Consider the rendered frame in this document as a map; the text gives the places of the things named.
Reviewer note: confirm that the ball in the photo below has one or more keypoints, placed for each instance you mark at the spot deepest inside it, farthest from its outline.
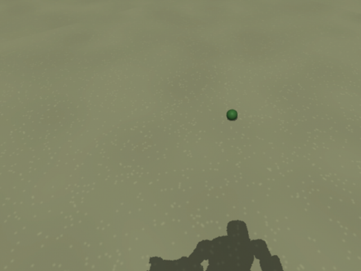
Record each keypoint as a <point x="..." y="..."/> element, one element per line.
<point x="231" y="114"/>

